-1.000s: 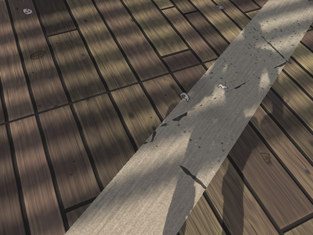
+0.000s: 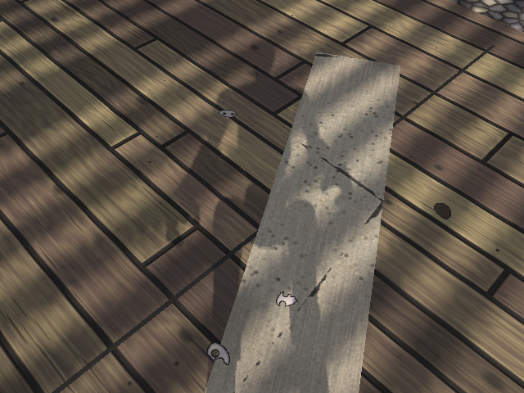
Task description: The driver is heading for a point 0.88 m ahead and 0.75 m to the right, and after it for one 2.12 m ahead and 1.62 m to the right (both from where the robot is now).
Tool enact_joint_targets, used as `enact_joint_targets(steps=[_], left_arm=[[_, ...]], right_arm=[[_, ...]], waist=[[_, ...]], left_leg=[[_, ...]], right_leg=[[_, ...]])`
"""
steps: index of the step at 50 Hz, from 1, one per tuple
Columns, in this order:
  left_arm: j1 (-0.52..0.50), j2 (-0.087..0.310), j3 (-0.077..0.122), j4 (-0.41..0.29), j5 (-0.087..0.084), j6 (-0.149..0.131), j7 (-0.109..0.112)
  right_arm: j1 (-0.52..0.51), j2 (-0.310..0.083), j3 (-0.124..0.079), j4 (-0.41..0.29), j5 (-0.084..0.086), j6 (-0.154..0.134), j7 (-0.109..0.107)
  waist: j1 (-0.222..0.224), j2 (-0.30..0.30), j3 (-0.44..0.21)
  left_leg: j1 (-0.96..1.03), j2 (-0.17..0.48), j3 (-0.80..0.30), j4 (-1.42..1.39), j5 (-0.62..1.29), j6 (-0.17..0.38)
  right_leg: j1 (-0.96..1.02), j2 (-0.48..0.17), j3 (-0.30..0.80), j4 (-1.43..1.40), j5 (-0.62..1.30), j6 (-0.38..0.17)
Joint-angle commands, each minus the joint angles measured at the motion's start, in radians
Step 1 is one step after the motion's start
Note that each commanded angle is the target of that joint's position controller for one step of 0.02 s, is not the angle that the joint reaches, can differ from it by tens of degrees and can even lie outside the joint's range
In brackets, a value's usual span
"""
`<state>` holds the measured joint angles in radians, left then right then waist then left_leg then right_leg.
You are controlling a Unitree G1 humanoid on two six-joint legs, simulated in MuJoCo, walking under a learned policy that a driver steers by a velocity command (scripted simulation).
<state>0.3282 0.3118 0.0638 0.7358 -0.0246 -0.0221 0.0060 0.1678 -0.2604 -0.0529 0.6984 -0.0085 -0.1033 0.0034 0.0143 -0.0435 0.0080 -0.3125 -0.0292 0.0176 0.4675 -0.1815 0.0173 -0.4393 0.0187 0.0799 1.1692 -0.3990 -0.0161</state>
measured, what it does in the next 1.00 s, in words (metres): walks ahead, turning right: right foot, then left foot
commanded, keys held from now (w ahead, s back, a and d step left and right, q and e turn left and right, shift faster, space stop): w+e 1.00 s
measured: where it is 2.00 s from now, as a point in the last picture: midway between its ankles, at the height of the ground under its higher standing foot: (457, 263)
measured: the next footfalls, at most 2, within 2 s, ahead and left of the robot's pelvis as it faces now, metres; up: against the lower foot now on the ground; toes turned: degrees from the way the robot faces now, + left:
right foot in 0.38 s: +0.34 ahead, -0.18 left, +0.00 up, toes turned -16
left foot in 0.84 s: +0.67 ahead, -0.09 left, +0.00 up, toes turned -34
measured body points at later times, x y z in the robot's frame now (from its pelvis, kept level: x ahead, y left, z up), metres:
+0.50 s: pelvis +0.26 -0.09 -0.01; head +0.30 -0.11 +0.44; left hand +0.49 +0.13 -0.09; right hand +0.28 -0.39 -0.12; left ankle +0.21 +0.10 -0.64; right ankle +0.30 -0.17 -0.74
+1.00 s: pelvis +0.55 -0.14 +0.00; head +0.57 -0.14 +0.45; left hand +0.79 +0.04 -0.11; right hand +0.51 -0.44 -0.09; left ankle +0.64 -0.07 -0.74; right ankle +0.41 -0.21 -0.65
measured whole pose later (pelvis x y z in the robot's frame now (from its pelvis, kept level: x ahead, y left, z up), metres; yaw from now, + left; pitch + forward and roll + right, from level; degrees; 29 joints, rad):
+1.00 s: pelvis +0.55 -0.14 +0.00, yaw -36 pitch +1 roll +1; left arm 0.32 0.31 0.07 0.69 -0.03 -0.01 0.01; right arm 0.19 -0.27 -0.05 0.73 -0.01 -0.10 0.01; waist 0.00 -0.04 0.02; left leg -0.30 -0.02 0.04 0.47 -0.19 0.02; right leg -0.46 0.00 0.08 1.19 -0.38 -0.01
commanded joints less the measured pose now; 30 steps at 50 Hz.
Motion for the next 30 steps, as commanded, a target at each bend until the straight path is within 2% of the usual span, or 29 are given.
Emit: enact_joint_targets(steps=[1, 5, 9, 12, 14, 16, 17, 18, 19, 20, 21, 22, 23, 24, 25, 27, 30], left_arm=[[-0.039, 0.070, 0.025, -0.104, -0.004, -0.005, -0.009], [-0.098, 0.040, 0.015, -0.138, 0.005, 0.001, -0.014], [-0.201, 0.021, 0.005, -0.159, 0.004, -0.013, -0.037], [-0.287, 0.016, 0.001, -0.193, 0.000, -0.015, -0.055], [-0.314, 0.030, 0.006, -0.216, 0.000, -0.013, -0.064], [-0.275, 0.063, 0.023, -0.222, 0.007, -0.008, -0.066], [-0.188, 0.094, 0.042, -0.205, 0.008, -0.004, -0.063], [-0.022, 0.144, 0.073, -0.161, 0.005, 0.001, -0.053], [0.133, 0.228, 0.103, -0.129, -0.001, 0.012, -0.031], [0.078, 0.328, 0.106, -0.149, -0.006, -0.002, -0.031], [0.115, 0.225, 0.081, -0.166, -0.001, -0.015, -0.036], [0.079, 0.182, 0.065, -0.152, 0.007, -0.028, -0.038], [0.019, 0.159, 0.057, -0.155, 0.006, -0.033, -0.036], [-0.045, 0.132, 0.047, -0.165, 0.010, -0.033, -0.034], [-0.082, 0.116, 0.039, -0.180, 0.024, -0.033, -0.029], [-0.101, 0.117, 0.039, -0.177, 0.022, -0.037, -0.021], [-0.067, 0.145, 0.047, -0.151, 0.016, -0.038, -0.002]], right_arm=[[0.046, -0.104, -0.029, -0.020, -0.002, -0.006, -0.003], [0.054, -0.151, -0.047, 0.014, 0.000, -0.014, -0.003], [0.065, -0.179, -0.052, 0.040, 0.007, -0.002, -0.008], [0.111, -0.206, -0.059, 0.068, 0.020, 0.011, -0.009], [0.125, -0.225, -0.066, 0.081, 0.031, 0.023, -0.009], [0.121, -0.255, -0.075, 0.083, 0.040, 0.036, -0.014], [0.117, -0.267, -0.079, 0.082, 0.043, 0.044, -0.018], [0.111, -0.251, -0.071, 0.078, 0.044, 0.048, -0.023], [0.138, -0.193, -0.047, 0.059, 0.012, 0.042, -0.024], [0.226, -0.065, -0.001, -0.005, -0.018, 0.013, -0.006], [0.098, -0.169, -0.020, -0.008, 0.022, -0.020, 0.007], [0.017, -0.198, -0.027, -0.035, 0.051, -0.035, 0.012], [0.011, -0.181, -0.021, -0.031, 0.035, -0.042, 0.005], [0.014, -0.184, -0.026, -0.022, 0.009, -0.040, -0.001], [0.035, -0.189, -0.030, -0.018, 0.002, -0.029, 0.000], [0.053, -0.167, -0.028, -0.012, -0.005, -0.009, 0.000], [-0.027, -0.126, -0.013, -0.034, -0.012, 0.005, -0.002]], waist=[[-0.032, 0.164, 0.012], [-0.030, 0.121, 0.017], [-0.067, 0.102, 0.032], [-0.095, 0.099, 0.056], [-0.090, 0.105, 0.065], [-0.048, 0.135, 0.022], [0.008, 0.142, -0.033], [0.098, 0.118, -0.118], [0.150, -0.012, -0.215], [0.015, -0.246, -0.332], [0.115, -0.108, -0.386], [0.112, -0.075, -0.228], [0.065, 0.012, -0.151], [0.023, 0.026, -0.097], [-0.013, 0.002, -0.080], [-0.037, -0.003, -0.064], [-0.019, 0.003, -0.024]], left_leg=[[0.187, 0.280, -0.271, -0.273, 0.008, 0.157], [0.198, 0.294, -0.131, -0.316, 0.175, 0.188], [0.226, 0.261, 0.021, -0.312, 0.252, 0.150], [0.287, 0.282, 0.069, -0.301, 0.265, 0.131], [0.350, 0.305, 0.094, -0.262, 0.355, 0.115], [0.391, 0.307, 0.135, -0.136, 0.674, 0.093], [0.386, 0.296, 0.159, 0.001, 0.821, 0.079], [0.297, 0.262, 0.190, 0.211, 0.827, 0.048], [0.033, 0.218, 0.193, 0.530, 0.452, 0.003], [-0.388, 0.008, 0.057, 0.855, -0.422, -0.048], [-0.493, 0.033, -0.116, 0.929, -0.395, -0.031], [-0.551, 0.071, -0.103, 0.895, -0.294, -0.011], [-0.501, 0.112, -0.102, 0.807, -0.210, -0.007], [-0.431, 0.136, -0.100, 0.724, -0.169, -0.018], [-0.362, 0.152, -0.107, 0.690, -0.139, -0.025], [-0.314, 0.148, -0.089, 0.620, -0.116, -0.054], [-0.309, 0.123, -0.070, 0.441, 0.030, -0.091]], right_leg=[[-0.259, -0.122, 0.027, 0.006, 0.077, 0.014], [-0.300, -0.142, 0.017, -0.126, 0.204, 0.038], [-0.245, -0.126, -0.038, -0.361, 0.409, 0.026], [-0.224, -0.109, -0.080, -0.473, 0.418, 0.002], [-0.217, -0.093, -0.104, -0.517, 0.347, -0.026], [-0.114, -0.034, -0.159, -0.538, 0.238, -0.067], [0.008, 0.009, -0.185, -0.557, 0.210, -0.095], [0.249, 0.050, -0.189, -0.616, 0.274, -0.133], [0.564, -0.088, 0.039, -0.623, 0.292, -0.198], [0.851, -0.331, 0.636, -0.746, 0.092, -0.399], [0.861, -0.347, 0.724, -0.859, -0.019, -0.385], [0.746, -0.317, 0.579, -0.873, 0.058, -0.337], [0.595, -0.274, 0.469, -0.871, 0.161, -0.305], [0.461, -0.237, 0.381, -0.881, 0.279, -0.285], [0.372, -0.213, 0.335, -0.902, 0.357, -0.281], [0.277, -0.194, 0.286, -0.930, 0.453, -0.291], [0.195, -0.151, 0.205, -0.943, 0.484, -0.274]])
